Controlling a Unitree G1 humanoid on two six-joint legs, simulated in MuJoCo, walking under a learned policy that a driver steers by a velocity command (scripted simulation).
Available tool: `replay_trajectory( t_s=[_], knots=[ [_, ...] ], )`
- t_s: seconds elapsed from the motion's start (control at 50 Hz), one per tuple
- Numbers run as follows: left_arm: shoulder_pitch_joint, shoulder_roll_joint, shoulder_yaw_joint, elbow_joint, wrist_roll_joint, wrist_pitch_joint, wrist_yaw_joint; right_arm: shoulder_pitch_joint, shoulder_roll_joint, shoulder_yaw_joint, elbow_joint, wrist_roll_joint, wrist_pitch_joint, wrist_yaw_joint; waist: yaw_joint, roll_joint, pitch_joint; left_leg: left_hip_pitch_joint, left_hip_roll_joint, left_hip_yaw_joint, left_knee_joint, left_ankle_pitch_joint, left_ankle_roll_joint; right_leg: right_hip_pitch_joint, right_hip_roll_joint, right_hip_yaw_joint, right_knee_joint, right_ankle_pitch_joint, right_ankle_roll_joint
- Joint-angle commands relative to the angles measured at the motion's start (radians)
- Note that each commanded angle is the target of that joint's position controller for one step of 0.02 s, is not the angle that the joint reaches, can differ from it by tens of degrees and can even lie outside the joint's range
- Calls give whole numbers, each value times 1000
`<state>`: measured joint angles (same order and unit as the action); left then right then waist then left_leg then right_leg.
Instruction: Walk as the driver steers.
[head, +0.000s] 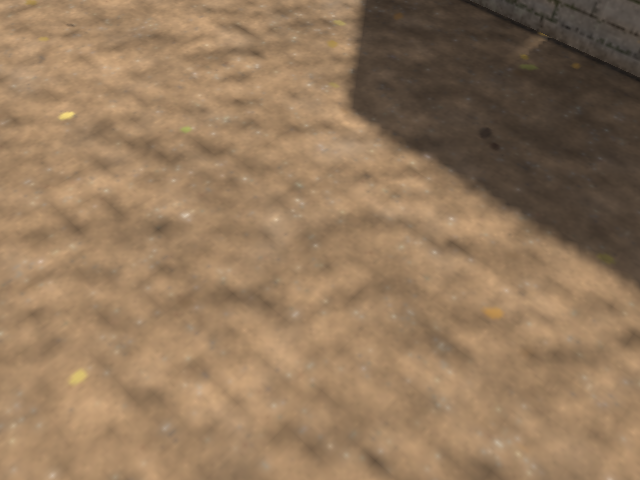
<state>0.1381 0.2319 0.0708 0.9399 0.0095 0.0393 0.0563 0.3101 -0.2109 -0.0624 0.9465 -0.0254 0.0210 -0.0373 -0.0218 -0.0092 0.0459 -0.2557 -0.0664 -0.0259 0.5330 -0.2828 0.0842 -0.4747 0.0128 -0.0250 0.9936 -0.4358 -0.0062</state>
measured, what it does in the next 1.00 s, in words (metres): walks ahead, turning left: right foot, then left foot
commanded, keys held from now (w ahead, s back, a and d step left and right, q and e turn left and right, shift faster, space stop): q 0.12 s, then w+q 0.48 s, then w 0.28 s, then w+e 0.12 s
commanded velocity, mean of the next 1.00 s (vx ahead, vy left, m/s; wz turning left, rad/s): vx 0.33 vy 0.00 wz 0.43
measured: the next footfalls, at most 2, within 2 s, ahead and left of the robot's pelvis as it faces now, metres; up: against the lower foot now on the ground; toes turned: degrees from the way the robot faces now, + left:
right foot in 0.28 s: +0.04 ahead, -0.13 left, +0.00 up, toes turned +13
left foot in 0.76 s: +0.22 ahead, +0.20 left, +0.00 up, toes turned +28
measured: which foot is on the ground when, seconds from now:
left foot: down 0.00-0.28, up 0.30-0.74, down 0.76-1.00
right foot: up 0.00-0.26, down 0.28-0.78, up 0.80-1.00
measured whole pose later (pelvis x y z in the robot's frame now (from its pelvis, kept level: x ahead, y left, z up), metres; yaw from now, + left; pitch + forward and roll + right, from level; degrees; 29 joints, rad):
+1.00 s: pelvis +0.22 +0.13 +0.01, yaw +25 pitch +0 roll +0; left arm 0.28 0.25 0.05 0.89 0.02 -0.03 -0.03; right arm 0.28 -0.23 -0.04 0.89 -0.02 -0.07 0.01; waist 0.02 -0.04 0.05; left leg -0.13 -0.08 0.09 0.31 -0.19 0.10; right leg -0.54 -0.10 0.01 1.10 -0.25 -0.05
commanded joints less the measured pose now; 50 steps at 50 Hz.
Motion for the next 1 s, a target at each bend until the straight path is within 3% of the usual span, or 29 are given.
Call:
replay_trajectory(
  t_s=[0.02, 0.12, 0.14, 0.18, 0.22, 0.26, 0.28, 0.3, 0.32, 0.34, 0.36, 0.38, 0.42, 0.5, 0.58, 0.68, 0.72, 0.74, 0.76, 0.78, 0.8, 0.82, 0.84, 0.86, 0.88, 0.9, 0.92, 0.96, 1.0],
  knots=[
    [9, 76, 11, -60, 6, -17, -10, -22, -132, -32, -77, 10, -4, -1, 24, 86, -67, 143, 243, -289, -178, 590, 172, -99, -6, 48, 50, 33, 19],
    [-40, 70, -3, -115, -8, -14, -6, 43, -178, -51, -74, 9, -1, 2, -20, 122, -92, 208, 248, -346, -166, 556, 179, -67, 4, 62, -116, 19, 35],
    [-38, 73, -5, -123, -5, -16, -10, 47, -184, -55, -77, 8, 2, 6, -26, 125, -111, 193, 238, -365, -189, 390, 179, -34, 7, 60, -151, 12, 33],
    [-56, 79, -8, -146, 2, -21, -21, 24, -193, -62, -89, 2, 9, 17, -33, 146, -90, 115, 211, -424, -250, -21, 180, 31, 21, 55, -226, -15, 25],
    [-36, 84, -9, -161, 1, -31, -26, -30, -205, -69, -110, -3, 12, 30, -8, 161, -57, 13, 189, -474, -277, -233, 167, 137, 42, 51, -334, -42, 11],
    [115, 69, -12, -126, -8, -48, -18, -135, -201, -73, -144, 8, 16, 36, 97, 112, -36, -190, 111, -440, -222, -319, 95, 424, 59, 28, -603, 84, -18],
    [205, 131, 4, -103, -2, -58, -4, -156, -155, -64, -166, 14, 8, 32, 129, 0, -27, -365, 29, -349, -77, -386, 27, 592, -50, 134, -715, 18, -42],
    [252, 239, 21, -115, 14, -65, 5, -116, -51, -36, -193, 29, -6, 31, 115, -238, -98, -477, -105, -130, 266, -382, -23, 673, -372, 515, -852, -294, -104],
    [164, 278, 34, -128, 34, -65, 2, -168, -131, -46, -203, -4, -14, 34, 84, -153, 27, -557, -49, -114, 378, -232, -32, 480, -430, 644, -926, -376, -165],
    [105, 213, 21, -141, 30, -71, -1, -169, -164, -54, -205, -13, -20, 49, 33, -92, 80, -514, 11, -141, 433, -134, -28, 395, -397, 586, -918, -354, -176],
    [50, 161, 8, -153, 15, -79, -7, -126, -168, -57, -181, -12, -22, 65, -4, -78, 87, -491, 27, -122, 467, -66, -43, 382, -332, 470, -919, -263, -151],
    [36, 144, 4, -163, 9, -87, -14, -86, -162, -58, -159, -15, -20, 76, -13, -101, 71, -471, 29, -93, 513, -22, -58, 391, -279, 361, -917, -148, -132],
    [88, 125, 1, -152, 11, -105, -21, -89, -145, -52, -157, -18, -16, 95, 6, -105, 51, -481, 54, -62, 587, 39, -71, 411, -242, 230, -908, 12, -130],
    [218, 128, 8, -115, 18, -126, -41, -198, -123, -39, -201, -13, -10, 113, 58, -85, 60, -578, 83, -49, 566, 105, -86, 500, -252, 119, -891, 183, -141],
    [259, 132, 9, -98, 19, -132, -45, -297, -104, -23, -245, -15, -12, 126, 85, -91, 81, -573, 105, -4, 412, 150, -89, 528, -263, 24, -876, 345, -144],
    [311, 150, 9, -56, 17, -130, -46, -390, -75, 3, -299, -20, -22, 134, 99, -109, 93, -380, 89, 114, 134, 88, -23, 514, -281, -71, -835, 562, -135],
    [328, 171, 9, -31, 12, -121, -46, -339, -86, -1, -286, -25, -28, 120, 66, -124, 57, -235, 34, 158, 72, 25, 26, 526, -290, -100, -732, 879, -131],
    [328, 185, 9, -21, 10, -116, -47, -247, -100, -10, -259, -25, -35, 109, 18, -125, -5, -116, -7, 171, 39, 11, 52, 535, -289, -119, -600, 1079, -127],
    [319, 187, 4, -17, 2, -109, -46, -75, -119, -21, -201, -31, -49, 96, -63, -96, -106, 107, -37, 171, -46, 81, 76, 478, -263, -164, -401, 1107, -105],
    [311, 160, -8, -37, -2, -109, -46, 87, -179, -40, -153, -45, -60, 80, -129, -42, -223, 391, 85, 23, -58, 16, 105, 275, -235, -171, -158, 831, -85],
    [358, 28, -40, -101, -20, -114, -71, 157, -295, -62, -145, -41, -65, 65, -95, 248, -372, 699, 446, -517, -134, -86, 225, -113, -72, -162, 208, -5, -30],
    [268, 144, -6, -100, -9, -116, -65, 170, -296, -64, -148, -8, -57, 56, -126, 116, -389, 622, 472, -662, -229, 41, 225, -156, -39, 23, 335, -63, -44],
    [193, 141, -1, -125, -17, -120, -67, 81, -270, -55, -133, -2, -58, 50, -82, 86, -232, 502, 420, -461, -222, 168, 199, -204, -85, 52, 342, 39, -57],
    [187, 113, -12, -121, -17, -130, -70, 27, -209, -38, -132, -2, -65, 49, -45, 55, -139, 362, 373, -345, -243, 287, 170, -173, -115, 50, 270, 104, -62],
    [204, 103, -11, -103, -4, -123, -73, -18, -169, -25, -131, 1, -73, 48, -7, 47, -90, 275, 321, -259, -271, 325, 136, -130, -137, 47, 207, 131, -60],
    [254, 92, -13, -80, 12, -105, -77, -52, -135, -13, -130, 6, -80, 47, 32, 69, -71, 202, 288, -186, -303, 335, 113, -71, -145, 47, 171, 143, -53],
    [285, 80, -14, -61, 17, -87, -82, -57, -119, -6, -127, 6, -90, 47, 45, 79, -68, 163, 276, -148, -328, 338, 105, -33, -140, 46, 156, 152, -49],
    [278, 69, -11, -56, 17, -68, -93, -29, -127, -6, -105, 11, -110, 45, 56, 76, -38, 134, 266, -97, -378, 346, 100, -54, -127, 47, 142, 183, -43],
    [209, 67, -8, -71, 14, -60, -99, 2, -134, -7, -87, 10, -120, 42, 44, 81, 10, 131, 262, -44, -419, 318, 83, -133, -124, 62, 114, 253, -38]
  ],
)
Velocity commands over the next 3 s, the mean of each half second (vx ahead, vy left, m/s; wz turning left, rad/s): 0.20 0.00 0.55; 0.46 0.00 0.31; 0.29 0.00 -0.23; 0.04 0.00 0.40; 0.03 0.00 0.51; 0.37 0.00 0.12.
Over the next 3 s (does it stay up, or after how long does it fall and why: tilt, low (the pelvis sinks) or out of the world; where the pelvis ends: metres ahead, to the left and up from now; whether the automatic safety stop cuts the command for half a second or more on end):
stays up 0.52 0.37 0.01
